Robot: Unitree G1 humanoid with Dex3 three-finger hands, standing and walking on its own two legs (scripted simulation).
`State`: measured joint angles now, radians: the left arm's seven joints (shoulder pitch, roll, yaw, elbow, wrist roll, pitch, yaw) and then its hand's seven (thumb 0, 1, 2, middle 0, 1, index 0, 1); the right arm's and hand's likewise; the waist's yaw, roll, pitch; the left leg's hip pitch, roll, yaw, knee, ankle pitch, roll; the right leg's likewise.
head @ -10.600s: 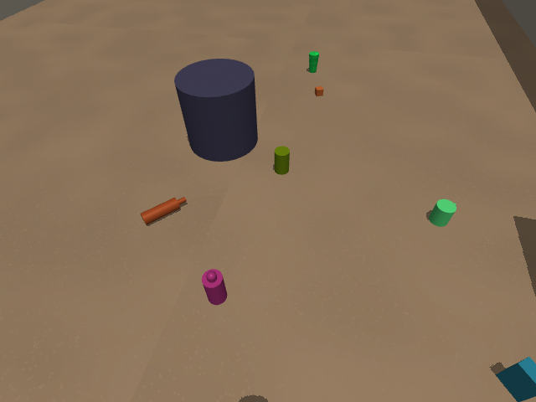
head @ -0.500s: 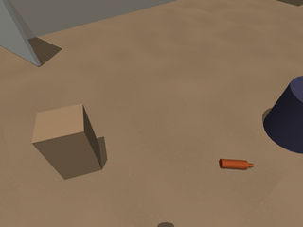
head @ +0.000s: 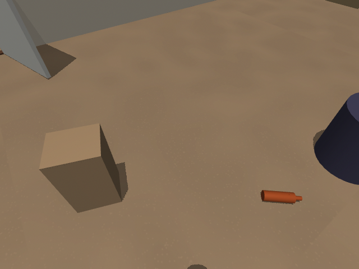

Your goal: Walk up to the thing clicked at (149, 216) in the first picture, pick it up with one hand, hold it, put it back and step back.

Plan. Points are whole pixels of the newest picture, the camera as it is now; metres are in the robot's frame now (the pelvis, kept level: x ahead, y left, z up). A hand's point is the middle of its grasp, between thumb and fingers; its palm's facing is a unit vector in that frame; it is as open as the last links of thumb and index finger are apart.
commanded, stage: stand
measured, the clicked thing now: (281, 196) +0.66 -0.59 -0.75
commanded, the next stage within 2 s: walk up in 0.82 s
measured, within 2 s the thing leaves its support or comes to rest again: neither
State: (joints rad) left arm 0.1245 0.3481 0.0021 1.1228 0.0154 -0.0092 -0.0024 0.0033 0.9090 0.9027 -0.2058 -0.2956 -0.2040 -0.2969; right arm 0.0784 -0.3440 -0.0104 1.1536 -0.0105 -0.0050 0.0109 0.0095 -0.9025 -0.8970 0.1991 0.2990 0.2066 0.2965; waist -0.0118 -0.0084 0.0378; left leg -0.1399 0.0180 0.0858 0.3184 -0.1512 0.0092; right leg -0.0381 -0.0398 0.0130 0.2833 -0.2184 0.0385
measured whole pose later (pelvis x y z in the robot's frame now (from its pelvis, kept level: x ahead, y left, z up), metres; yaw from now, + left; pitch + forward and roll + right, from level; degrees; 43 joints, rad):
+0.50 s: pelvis +0.00 +0.00 +0.00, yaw +0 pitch -1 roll +0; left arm 0.14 0.35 0.00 1.12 0.02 -0.01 -0.01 0.00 0.91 0.90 -0.21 -0.30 -0.20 -0.30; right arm 0.09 -0.34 -0.01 1.15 -0.01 -0.01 0.01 0.01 -0.90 -0.90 0.20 0.30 0.21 0.30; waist -0.01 -0.01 0.04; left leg -0.14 0.02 0.08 0.32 -0.15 0.01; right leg -0.04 -0.04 0.01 0.29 -0.22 0.04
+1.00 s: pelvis -0.02 -0.03 -0.01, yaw +10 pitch +0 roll +0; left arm 0.07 0.38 0.07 0.94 0.01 0.03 -0.02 0.00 0.91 0.90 -0.21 -0.30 -0.20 -0.30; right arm 0.18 -0.35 -0.05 1.01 -0.03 0.03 0.02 0.01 -0.90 -0.90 0.20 0.30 0.21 0.30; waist -0.03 -0.01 0.09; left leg -0.28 -0.02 -0.08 0.42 -0.13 0.00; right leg -0.19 -0.01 -0.03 0.56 -0.38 -0.02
